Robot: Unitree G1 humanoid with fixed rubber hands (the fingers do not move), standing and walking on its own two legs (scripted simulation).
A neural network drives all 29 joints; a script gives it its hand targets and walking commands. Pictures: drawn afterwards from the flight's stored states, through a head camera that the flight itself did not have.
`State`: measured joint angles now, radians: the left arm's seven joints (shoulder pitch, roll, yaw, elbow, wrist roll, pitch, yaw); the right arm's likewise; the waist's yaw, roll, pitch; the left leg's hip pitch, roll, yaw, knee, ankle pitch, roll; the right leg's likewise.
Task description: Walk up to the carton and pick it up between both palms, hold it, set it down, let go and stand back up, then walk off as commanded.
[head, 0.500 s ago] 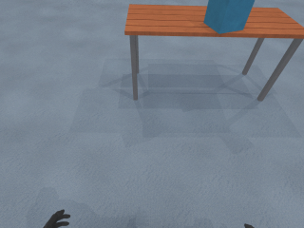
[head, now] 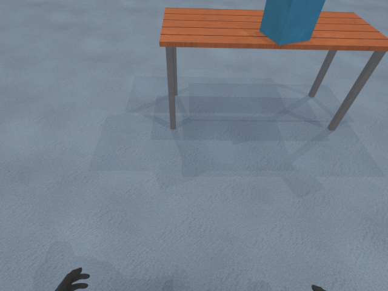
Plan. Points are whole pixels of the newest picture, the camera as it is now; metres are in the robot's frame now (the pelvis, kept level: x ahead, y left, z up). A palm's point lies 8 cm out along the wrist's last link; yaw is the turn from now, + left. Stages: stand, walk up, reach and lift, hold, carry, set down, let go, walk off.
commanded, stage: stand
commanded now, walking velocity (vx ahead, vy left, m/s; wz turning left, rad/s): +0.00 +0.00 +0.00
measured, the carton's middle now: (291, 12) +1.45 -0.52 +0.03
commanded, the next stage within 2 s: walk up in 0.74 s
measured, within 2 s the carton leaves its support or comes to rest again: neither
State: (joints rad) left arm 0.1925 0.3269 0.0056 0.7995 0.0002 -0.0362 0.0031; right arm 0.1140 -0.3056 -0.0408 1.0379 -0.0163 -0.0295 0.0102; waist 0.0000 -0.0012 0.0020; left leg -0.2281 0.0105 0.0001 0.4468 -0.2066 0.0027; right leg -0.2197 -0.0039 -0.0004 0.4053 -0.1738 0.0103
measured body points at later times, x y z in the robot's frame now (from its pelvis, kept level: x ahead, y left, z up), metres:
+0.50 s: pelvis +0.00 +0.00 +0.00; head +0.00 +0.01 +0.45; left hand +0.13 +0.28 -0.11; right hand +0.10 -0.29 -0.12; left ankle +0.02 +0.12 -0.74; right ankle +0.03 -0.13 -0.74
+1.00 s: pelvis +0.01 -0.01 +0.00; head +0.01 +0.00 +0.45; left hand +0.13 +0.29 -0.10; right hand +0.10 -0.31 -0.12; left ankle +0.02 +0.12 -0.74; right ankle +0.02 -0.13 -0.71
